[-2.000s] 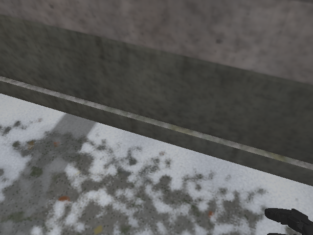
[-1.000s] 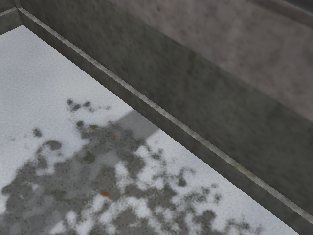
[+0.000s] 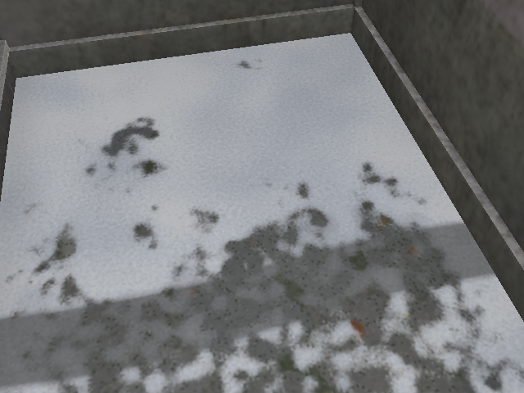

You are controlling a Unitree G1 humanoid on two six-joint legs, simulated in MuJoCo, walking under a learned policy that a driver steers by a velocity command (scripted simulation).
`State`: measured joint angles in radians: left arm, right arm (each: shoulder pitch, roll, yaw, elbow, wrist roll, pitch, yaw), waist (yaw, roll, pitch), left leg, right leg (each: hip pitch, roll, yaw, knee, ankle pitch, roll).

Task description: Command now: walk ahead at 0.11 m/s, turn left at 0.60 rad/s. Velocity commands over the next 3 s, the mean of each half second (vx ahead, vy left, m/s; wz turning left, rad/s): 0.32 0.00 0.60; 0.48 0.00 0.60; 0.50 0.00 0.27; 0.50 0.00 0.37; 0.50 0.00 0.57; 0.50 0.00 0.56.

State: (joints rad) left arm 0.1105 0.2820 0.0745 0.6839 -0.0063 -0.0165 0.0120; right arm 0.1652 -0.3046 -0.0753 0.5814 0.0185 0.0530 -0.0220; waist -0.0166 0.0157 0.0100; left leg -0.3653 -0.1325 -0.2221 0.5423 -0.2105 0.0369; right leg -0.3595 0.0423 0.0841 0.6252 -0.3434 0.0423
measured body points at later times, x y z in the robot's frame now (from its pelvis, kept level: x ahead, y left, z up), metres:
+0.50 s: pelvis +0.12 +0.07 -0.01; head +0.15 +0.08 +0.44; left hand +0.05 +0.36 -0.13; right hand +0.41 -0.10 -0.08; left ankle +0.17 +0.20 -0.73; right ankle +0.01 -0.13 -0.73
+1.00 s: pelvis +0.39 +0.19 -0.02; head +0.41 +0.21 +0.43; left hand +0.48 +0.52 -0.06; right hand +0.56 -0.06 -0.13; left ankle +0.17 +0.20 -0.73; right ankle +0.55 +0.17 -0.74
